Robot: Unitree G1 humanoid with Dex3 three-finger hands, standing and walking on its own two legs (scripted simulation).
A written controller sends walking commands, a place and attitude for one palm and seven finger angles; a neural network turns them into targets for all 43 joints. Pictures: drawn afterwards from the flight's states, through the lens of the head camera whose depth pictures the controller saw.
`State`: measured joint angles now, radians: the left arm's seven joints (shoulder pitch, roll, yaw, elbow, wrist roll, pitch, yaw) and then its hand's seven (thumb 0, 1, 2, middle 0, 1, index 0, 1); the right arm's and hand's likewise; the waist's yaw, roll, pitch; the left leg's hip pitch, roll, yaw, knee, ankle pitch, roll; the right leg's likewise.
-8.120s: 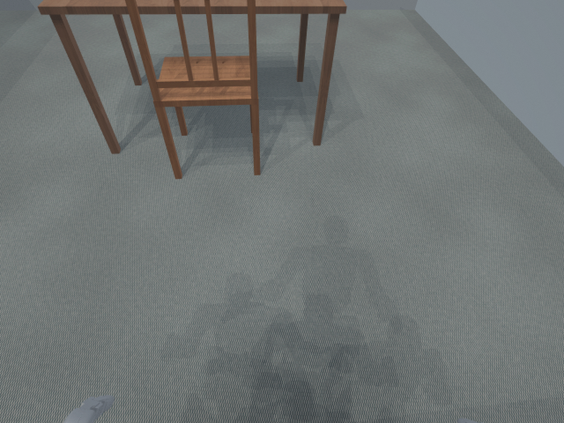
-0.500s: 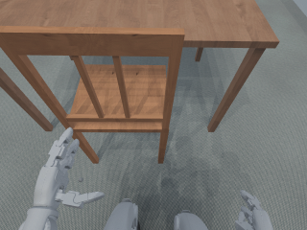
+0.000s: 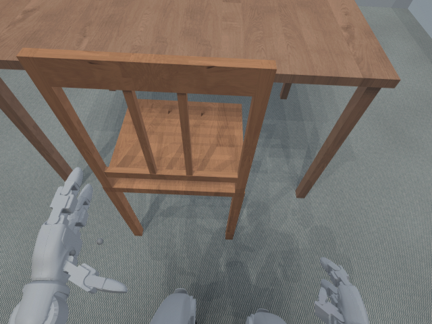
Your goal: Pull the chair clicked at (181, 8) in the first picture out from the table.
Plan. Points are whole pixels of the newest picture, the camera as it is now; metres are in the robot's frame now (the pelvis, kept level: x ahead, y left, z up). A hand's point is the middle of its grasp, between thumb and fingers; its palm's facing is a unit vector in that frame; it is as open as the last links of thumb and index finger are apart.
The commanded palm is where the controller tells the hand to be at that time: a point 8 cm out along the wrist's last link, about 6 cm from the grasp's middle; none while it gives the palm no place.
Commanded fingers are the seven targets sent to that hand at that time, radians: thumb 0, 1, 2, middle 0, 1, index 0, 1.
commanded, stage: raise the hand toward the chair's back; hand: left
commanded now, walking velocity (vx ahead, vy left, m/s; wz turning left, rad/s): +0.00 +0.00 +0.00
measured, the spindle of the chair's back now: (143, 137) +0.50 +0.21 -0.01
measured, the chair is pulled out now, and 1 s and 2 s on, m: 0.00 0.00 0.00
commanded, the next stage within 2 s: aim the fingers beside a spindle in 0.54 s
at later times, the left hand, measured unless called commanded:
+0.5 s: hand (109, 244) +0.24 +0.20 +0.03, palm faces +0.01 -1.00 -0.05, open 17.0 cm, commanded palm +0.22 +0.26 +0.04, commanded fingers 0.00 -0.50 0.30 -0.06 -0.08 -0.06 -0.08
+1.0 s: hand (118, 224) +0.27 +0.19 +0.04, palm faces +0.04 -1.00 -0.05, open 16.9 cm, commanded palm +0.24 +0.24 +0.03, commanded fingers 0.00 -0.50 0.30 -0.06 -0.08 -0.06 -0.08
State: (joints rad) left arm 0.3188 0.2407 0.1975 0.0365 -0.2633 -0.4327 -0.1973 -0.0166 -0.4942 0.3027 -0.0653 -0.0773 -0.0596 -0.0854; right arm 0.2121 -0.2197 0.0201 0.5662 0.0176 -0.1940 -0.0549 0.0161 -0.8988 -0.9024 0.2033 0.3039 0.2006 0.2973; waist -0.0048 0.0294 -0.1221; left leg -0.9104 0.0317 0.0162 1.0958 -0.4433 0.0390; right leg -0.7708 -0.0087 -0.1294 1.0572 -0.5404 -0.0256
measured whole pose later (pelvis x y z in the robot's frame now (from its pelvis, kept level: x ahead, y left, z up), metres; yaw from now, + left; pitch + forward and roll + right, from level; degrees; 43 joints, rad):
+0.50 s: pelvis +0.00 +0.00 +0.00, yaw +0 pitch +14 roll -3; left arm 0.28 0.25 0.20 0.13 -0.28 -0.40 -0.25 -0.02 -0.50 0.30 -0.06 -0.08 -0.06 -0.08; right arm 0.22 -0.25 0.01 0.58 0.03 -0.19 -0.05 0.02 -0.90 -0.90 0.20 0.30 0.20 0.30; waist -0.03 0.04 -0.11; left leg -0.91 0.04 0.02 1.09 -0.43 0.04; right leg -0.77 0.00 -0.12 1.06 -0.53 -0.03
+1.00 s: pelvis +0.00 -0.01 +0.00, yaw -1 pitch +16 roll -2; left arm 0.19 0.24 0.23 0.17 -0.28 -0.44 -0.24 -0.02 -0.50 0.30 -0.06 -0.08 -0.06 -0.08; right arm 0.22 -0.24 0.00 0.60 0.02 -0.19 -0.04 0.02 -0.90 -0.90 0.20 0.30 0.20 0.30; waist -0.03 0.03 -0.13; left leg -0.94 0.04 0.02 1.10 -0.45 0.02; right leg -0.81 0.00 -0.12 1.08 -0.55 -0.04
